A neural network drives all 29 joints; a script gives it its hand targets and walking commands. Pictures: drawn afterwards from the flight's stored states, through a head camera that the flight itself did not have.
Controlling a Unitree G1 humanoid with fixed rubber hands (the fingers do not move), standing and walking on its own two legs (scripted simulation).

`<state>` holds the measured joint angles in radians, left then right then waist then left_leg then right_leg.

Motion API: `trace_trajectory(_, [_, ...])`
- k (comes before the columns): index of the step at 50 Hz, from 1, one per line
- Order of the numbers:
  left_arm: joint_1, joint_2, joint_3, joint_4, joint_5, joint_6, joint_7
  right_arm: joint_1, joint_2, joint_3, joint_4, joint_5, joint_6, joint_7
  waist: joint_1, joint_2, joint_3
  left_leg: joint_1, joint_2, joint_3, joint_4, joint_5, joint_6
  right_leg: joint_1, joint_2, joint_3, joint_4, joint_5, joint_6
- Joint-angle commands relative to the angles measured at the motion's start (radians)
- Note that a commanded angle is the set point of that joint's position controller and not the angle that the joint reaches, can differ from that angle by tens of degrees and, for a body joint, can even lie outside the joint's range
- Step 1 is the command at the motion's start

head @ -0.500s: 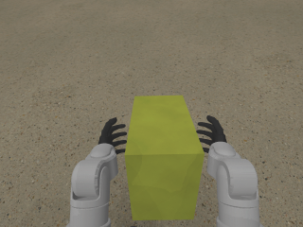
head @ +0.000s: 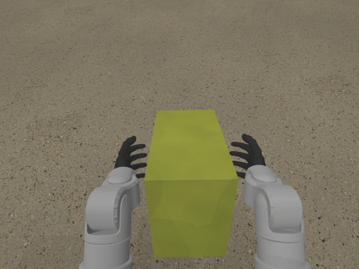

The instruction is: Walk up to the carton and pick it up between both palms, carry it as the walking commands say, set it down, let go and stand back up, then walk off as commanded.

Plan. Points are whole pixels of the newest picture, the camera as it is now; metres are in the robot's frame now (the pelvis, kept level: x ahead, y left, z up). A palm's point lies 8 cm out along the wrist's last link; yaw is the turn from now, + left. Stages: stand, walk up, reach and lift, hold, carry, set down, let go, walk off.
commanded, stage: carry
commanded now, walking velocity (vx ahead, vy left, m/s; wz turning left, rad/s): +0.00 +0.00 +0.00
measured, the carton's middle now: (187, 175) +0.37 +0.00 -0.04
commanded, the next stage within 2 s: hold in 1.52 s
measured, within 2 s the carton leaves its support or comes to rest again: neither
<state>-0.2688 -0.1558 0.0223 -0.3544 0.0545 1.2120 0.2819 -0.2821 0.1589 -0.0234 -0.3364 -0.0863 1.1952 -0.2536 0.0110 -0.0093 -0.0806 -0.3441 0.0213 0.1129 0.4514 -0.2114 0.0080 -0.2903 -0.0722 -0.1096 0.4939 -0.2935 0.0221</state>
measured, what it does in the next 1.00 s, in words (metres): shifts its weight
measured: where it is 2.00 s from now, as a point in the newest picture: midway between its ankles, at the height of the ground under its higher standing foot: outside the picture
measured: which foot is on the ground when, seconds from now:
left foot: down 0.00-1.00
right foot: down 0.00-1.00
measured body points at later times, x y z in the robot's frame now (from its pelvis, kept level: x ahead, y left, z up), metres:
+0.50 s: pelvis -0.02 +0.01 +0.00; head -0.02 +0.01 +0.45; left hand +0.27 +0.14 +0.09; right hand +0.28 -0.12 +0.09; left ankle -0.01 +0.11 -0.74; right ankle -0.06 -0.12 -0.74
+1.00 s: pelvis -0.06 +0.02 -0.01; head -0.09 +0.02 +0.44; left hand +0.24 +0.14 +0.03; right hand +0.24 -0.11 +0.03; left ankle -0.01 +0.11 -0.74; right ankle -0.06 -0.12 -0.74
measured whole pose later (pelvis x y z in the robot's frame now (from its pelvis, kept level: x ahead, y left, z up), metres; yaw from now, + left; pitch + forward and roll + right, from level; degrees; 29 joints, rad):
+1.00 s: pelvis -0.06 +0.02 -0.01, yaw +0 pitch +2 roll -1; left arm -0.29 -0.16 0.06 0.24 0.21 0.90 0.18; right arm -0.27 0.15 -0.11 0.22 -0.20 0.86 -0.14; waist 0.01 0.00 -0.14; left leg -0.36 0.03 0.11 0.50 -0.18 0.04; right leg -0.28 -0.07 -0.11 0.50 -0.25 0.03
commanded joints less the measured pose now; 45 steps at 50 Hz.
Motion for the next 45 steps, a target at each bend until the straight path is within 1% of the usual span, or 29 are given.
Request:
trace_trajectory(1, [-0.36, -1.09, -0.548, -0.106, -0.312, -0.042, -0.22, -0.284, 1.031, 0.463, -0.138, 0.317, -0.037, 0.203, -0.008, 0.048, -0.455, 0.268, 0.135, -0.062, 0.065, 0.714, 0.017, 0.192, -0.1, 0.004, 0.053, 0.67, -0.008])
trace_trajectory(3, [-0.333, -1.079, -0.522, -0.067, -0.297, -0.037, -0.222, -0.297, 1.026, 0.469, -0.113, 0.314, -0.031, 0.198, -0.006, -0.005, -0.459, 0.264, 0.147, -0.073, 0.078, 0.683, 0.016, 0.189, -0.097, 0.004, 0.05, 0.657, -0.014])
trace_trajectory(5, [-0.366, -1.079, -0.541, -0.107, -0.309, -0.044, -0.224, -0.291, 1.032, 0.469, -0.135, 0.318, -0.036, 0.202, -0.006, 0.006, -0.466, 0.243, 0.139, -0.075, 0.079, 0.655, 0.013, 0.206, -0.1, 0.001, 0.048, 0.662, -0.014])
trace_trajectory(6, [-0.387, -1.085, -0.556, -0.13, -0.323, -0.051, -0.222, -0.271, 1.032, 0.457, -0.126, 0.309, -0.039, 0.203, -0.006, 0.049, -0.45, 0.265, 0.132, -0.068, 0.08, 0.649, 0.011, 0.169, -0.096, 0.001, 0.028, 0.634, -0.011])
trace_trajectory(7, [-0.355, -1.087, -0.545, -0.117, -0.312, -0.05, -0.222, -0.25, 1.056, 0.47, -0.095, 0.316, -0.036, 0.205, -0.009, 0.032, -0.467, 0.263, 0.132, -0.07, 0.084, 0.667, 0.018, 0.188, -0.097, 0.009, 0.05, 0.683, -0.019])
trace_trajectory(8, [-0.388, -1.101, -0.551, -0.108, -0.312, -0.054, -0.229, -0.32, 1.049, 0.477, -0.141, 0.325, -0.047, 0.213, -0.007, 0.031, -0.464, 0.255, 0.141, -0.083, 0.076, 0.63, 0.021, 0.171, -0.099, 0.014, 0.04, 0.603, -0.018])
trace_trajectory(10, [-0.379, -1.082, -0.539, -0.109, -0.307, -0.052, -0.23, -0.317, 1.045, 0.485, -0.126, 0.325, -0.044, 0.211, -0.007, -0.019, -0.483, 0.234, 0.14, -0.076, 0.089, 0.551, 0.019, 0.2, -0.114, 0.023, 0.052, 0.636, -0.022])
trace_trajectory(11, [-0.324, -1.09, -0.509, -0.044, -0.294, -0.048, -0.229, -0.318, 1.024, 0.479, -0.129, 0.318, -0.043, 0.207, -0.006, -0.044, -0.457, 0.225, 0.142, -0.071, 0.086, 0.517, 0.014, 0.174, -0.116, 0.019, 0.053, 0.629, -0.024])
trace_trajectory(13, [-0.343, -1.065, -0.522, -0.066, -0.294, -0.053, -0.226, -0.247, 1.033, 0.463, -0.067, 0.299, -0.038, 0.205, -0.005, -0.017, -0.468, 0.21, 0.122, -0.067, 0.094, 0.507, 0.021, 0.201, -0.123, 0.033, 0.069, 0.722, -0.031])
trace_trajectory(16, [-0.409, -1.076, -0.53, -0.075, -0.304, -0.056, -0.228, -0.279, 1.038, 0.449, -0.047, 0.298, -0.041, 0.211, -0.008, 0.002, -0.448, 0.202, 0.122, -0.052, 0.09, 0.444, 0.012, 0.179, -0.128, 0.034, 0.065, 0.661, -0.035])
trace_trajectory(18, [-0.39, -1.07, -0.512, -0.041, -0.3, -0.062, -0.236, -0.283, 1.015, 0.435, -0.052, 0.29, -0.051, 0.213, -0.009, 0.011, -0.459, 0.202, 0.134, -0.072, 0.101, 0.479, 0.018, 0.167, -0.124, 0.036, 0.061, 0.601, -0.033])
trace_trajectory(20, [-0.403, -1.091, -0.512, -0.045, -0.304, -0.069, -0.237, -0.327, 1.035, 0.458, -0.079, 0.302, -0.055, 0.212, -0.005, -0.049, -0.451, 0.182, 0.144, -0.083, 0.094, 0.43, 0.015, 0.148, -0.118, 0.025, 0.053, 0.504, -0.035])
trace_trajectory(22, [-0.446, -1.091, -0.5, -0.004, -0.283, -0.068, -0.236, -0.326, 1.038, 0.432, -0.004, 0.292, -0.052, 0.223, -0.007, 0.0, -0.419, 0.164, 0.141, -0.077, 0.08, 0.354, 0.016, 0.125, -0.123, 0.036, 0.033, 0.401, -0.042])
trace_trajectory(23, [-0.428, -1.093, -0.511, -0.017, -0.286, -0.07, -0.237, -0.328, 1.026, 0.437, -0.037, 0.293, -0.055, 0.22, -0.006, 0.011, -0.397, 0.156, 0.145, -0.084, 0.059, 0.344, 0.008, 0.117, -0.115, 0.028, 0.029, 0.328, -0.036])
trace_trajectory(24, [-0.487, -1.059, -0.497, -0.01, -0.275, -0.086, -0.239, -0.306, 1.03, 0.402, 0.059, 0.272, -0.063, 0.233, -0.008, 0.024, -0.411, 0.185, 0.152, -0.1, 0.053, 0.405, 0.015, 0.111, -0.108, 0.033, 0.041, 0.301, -0.034])
trace_trajectory(25, [-0.457, -1.094, -0.5, 0.012, -0.28, -0.08, -0.239, -0.345, 1.036, 0.419, 0.014, 0.291, -0.068, 0.23, -0.007, 0.035, -0.402, 0.181, 0.149, -0.093, 0.049, 0.388, 0.013, 0.109, -0.1, 0.033, 0.025, 0.265, -0.032])
trace_trajectory(27, [-0.463, -1.073, -0.488, 0.015, -0.27, -0.088, -0.238, -0.3, 1.032, 0.398, 0.068, 0.268, -0.067, 0.233, -0.006, 0.031, -0.399, 0.184, 0.151, -0.107, 0.048, 0.381, 0.02, 0.083, -0.098, 0.029, 0.007, 0.206, -0.025])
trace_trajectory(30, [-0.465, -1.121, -0.48, 0.06, -0.267, -0.083, -0.251, -0.391, 1.042, 0.421, 0.016, 0.281, -0.076, 0.236, -0.006, -0.003, -0.35, 0.137, 0.144, -0.111, 0.01, 0.259, 0.018, 0.075, -0.092, 0.031, -0.012, 0.091, -0.023])
trace_trajectory(31, [-0.489, -1.111, -0.484, 0.093, -0.26, -0.089, -0.253, -0.384, 1.02, 0.393, 0.079, 0.255, -0.079, 0.241, -0.006, 0.042, -0.339, 0.137, 0.147, -0.109, 0.007, 0.259, 0.016, 0.056, -0.094, 0.04, -0.016, 0.09, -0.03])
trace_trajectory(32, [-0.48, -1.096, -0.471, 0.108, -0.258, -0.089, -0.25, -0.343, 1.023, 0.373, 0.122, 0.244, -0.075, 0.236, -0.009, 0.039, -0.353, 0.147, 0.143, -0.118, 0.008, 0.263, 0.023, 0.053, -0.088, 0.046, -0.018, 0.086, -0.028])
trace_trajectory(36, [-0.481, -1.077, -0.403, 0.263, -0.201, -0.163, -0.276, -0.403, 0.983, 0.331, 0.227, 0.204, -0.142, 0.273, -0.003, 0.025, -0.314, 0.112, 0.13, -0.108, -0.006, 0.206, 0.024, 0.054, -0.092, 0.049, -0.035, 0.063, -0.019])
trace_trajectory(37, [-0.441, -1.014, -0.338, 0.367, -0.149, -0.198, -0.282, -0.359, 0.939, 0.279, 0.36, 0.156, -0.168, 0.284, -0.001, -0.006, -0.329, 0.1, 0.129, -0.117, -0.008, 0.174, 0.019, 0.074, -0.098, 0.046, -0.038, 0.043, -0.034])
trace_trajectory(38, [-0.558, -1.075, -0.412, 0.21, -0.21, -0.215, -0.284, -0.4, 1.004, 0.323, 0.253, 0.188, -0.182, 0.286, -0.009, 0.025, -0.3, 0.104, 0.124, -0.11, -0.01, 0.201, 0.014, 0.04, -0.099, 0.045, -0.036, 0.068, -0.029])
trace_trajectory(39, [-0.505, -1.045, -0.342, 0.368, -0.154, -0.251, -0.303, -0.428, 0.974, 0.301, 0.372, 0.159, -0.219, 0.307, -0.004, -0.015, -0.297, 0.113, 0.135, -0.101, 0.004, 0.197, 0.023, 0.041, -0.104, 0.049, -0.041, 0.069, -0.035])
trace_trajectory(40, [-0.529, -1.034, -0.347, 0.371, -0.152, -0.279, -0.311, -0.412, 0.979, 0.298, 0.394, 0.146, -0.244, 0.315, -0.009, -0.036, -0.3, 0.104, 0.13, -0.104, -0.011, 0.16, 0.024, 0.048, -0.101, 0.041, -0.035, 0.05, -0.027])
trace_trajectory(41, [-0.515, -0.993, -0.286, 0.487, -0.1, -0.334, -0.321, -0.419, 0.941, 0.245, 0.527, 0.103, -0.296, 0.33, -0.008, 0.0, -0.301, 0.109, 0.128, -0.108, -0.015, 0.174, 0.029, 0.058, -0.092, 0.044, -0.029, 0.06, -0.039])
trace_trajectory(42, [-0.59, -1.023, -0.367, 0.319, -0.161, -0.36, -0.331, -0.44, 0.962, 0.292, 0.38, 0.146, -0.321, 0.339, -0.015, 0.03, -0.31, 0.095, 0.12, -0.102, -0.032, 0.124, 0.022, 0.051, -0.1, 0.04, -0.013, 0.037, -0.035])
trace_trajectory(44, [-0.533, -1.004, -0.322, 0.462, -0.104, -0.4, -0.347, -0.452, 0.954, 0.284, 0.497, 0.109, -0.369, 0.353, -0.013, 0.012, -0.293, 0.092, 0.131, -0.12, -0.044, 0.106, 0.033, 0.058, -0.093, 0.043, -0.007, 0.025, -0.043])
trace_trajectory(45, [-0.522, -1.008, -0.33, 0.488, -0.102, -0.421, -0.351, -0.452, 0.937, 0.281, 0.485, 0.103, -0.399, 0.357, -0.015, 0.052, -0.298, 0.09, 0.13, -0.142, -0.059, 0.077, 0.032, 0.068, -0.088, 0.034, 0.002, 0.013, -0.035])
